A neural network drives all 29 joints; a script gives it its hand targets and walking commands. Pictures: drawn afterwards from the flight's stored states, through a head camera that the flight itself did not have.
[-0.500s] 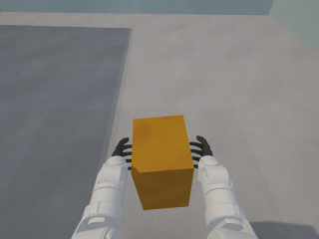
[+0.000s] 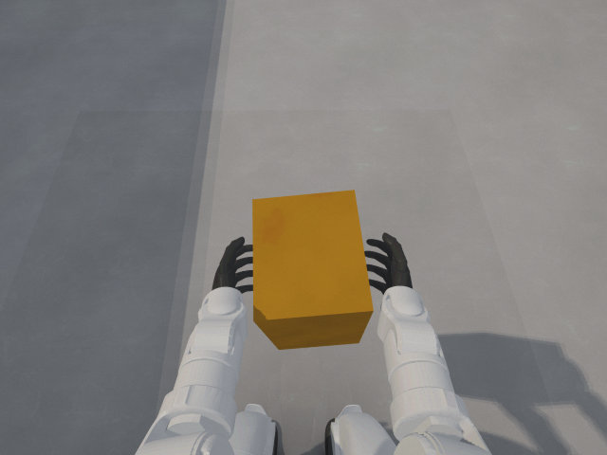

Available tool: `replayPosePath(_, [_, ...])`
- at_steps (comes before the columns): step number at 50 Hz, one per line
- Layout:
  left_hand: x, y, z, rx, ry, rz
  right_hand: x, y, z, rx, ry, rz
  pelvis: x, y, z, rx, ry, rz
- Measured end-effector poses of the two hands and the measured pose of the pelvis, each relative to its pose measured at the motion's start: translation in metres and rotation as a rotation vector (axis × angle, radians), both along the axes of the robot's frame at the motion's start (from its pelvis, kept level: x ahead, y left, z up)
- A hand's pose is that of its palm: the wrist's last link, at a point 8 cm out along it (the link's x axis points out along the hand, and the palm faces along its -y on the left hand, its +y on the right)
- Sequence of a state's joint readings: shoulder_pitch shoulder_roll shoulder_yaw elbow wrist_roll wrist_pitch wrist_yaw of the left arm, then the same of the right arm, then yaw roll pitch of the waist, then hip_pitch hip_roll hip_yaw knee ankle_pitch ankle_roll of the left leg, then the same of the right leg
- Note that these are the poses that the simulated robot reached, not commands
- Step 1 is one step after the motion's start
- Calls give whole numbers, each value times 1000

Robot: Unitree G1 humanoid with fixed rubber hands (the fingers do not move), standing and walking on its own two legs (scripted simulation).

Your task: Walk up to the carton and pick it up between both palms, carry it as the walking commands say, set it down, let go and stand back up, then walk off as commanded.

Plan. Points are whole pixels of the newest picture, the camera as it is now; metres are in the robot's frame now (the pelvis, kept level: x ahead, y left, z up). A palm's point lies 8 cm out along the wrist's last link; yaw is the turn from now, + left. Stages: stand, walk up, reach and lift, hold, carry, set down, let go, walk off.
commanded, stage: set down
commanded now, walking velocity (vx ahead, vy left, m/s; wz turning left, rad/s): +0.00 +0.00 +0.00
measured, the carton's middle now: (311, 279) +0.38 -0.01 -0.12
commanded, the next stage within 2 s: none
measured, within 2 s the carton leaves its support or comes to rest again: neither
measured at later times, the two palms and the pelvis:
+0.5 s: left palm (233, 297) +0.35 +0.12 -0.13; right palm (377, 295) +0.36 -0.12 -0.13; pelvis -0.01 +0.00 -0.07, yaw +0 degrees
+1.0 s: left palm (235, 301) +0.37 +0.14 -0.22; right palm (361, 299) +0.38 -0.10 -0.22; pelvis -0.03 +0.00 -0.13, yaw +1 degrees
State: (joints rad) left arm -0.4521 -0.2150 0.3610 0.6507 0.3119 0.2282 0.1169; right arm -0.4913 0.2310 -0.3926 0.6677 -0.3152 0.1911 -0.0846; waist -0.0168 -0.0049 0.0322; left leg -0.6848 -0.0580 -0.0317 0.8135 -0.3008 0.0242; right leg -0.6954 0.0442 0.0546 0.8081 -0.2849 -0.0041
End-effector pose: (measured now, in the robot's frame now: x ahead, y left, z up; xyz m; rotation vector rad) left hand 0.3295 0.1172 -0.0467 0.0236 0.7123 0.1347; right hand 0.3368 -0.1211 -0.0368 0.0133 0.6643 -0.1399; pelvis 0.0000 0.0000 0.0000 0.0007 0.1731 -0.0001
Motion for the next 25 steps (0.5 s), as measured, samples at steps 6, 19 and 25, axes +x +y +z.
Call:
replayPosePath(6, [0,6,-26,-6,-36,11,3,6,-23,11,-36,-1,-10,-2,-19,-3,53,2])
replayPosePath(19, [16,8,-65,20,-50,17,21,7,-67,23,-51,13,-14,-2,-55,-5,131,12])
replayPosePath(25, [20,6,-88,12,-24,20,23,6,-92,23,-24,8,-13,-4,-66,6,172,-2])
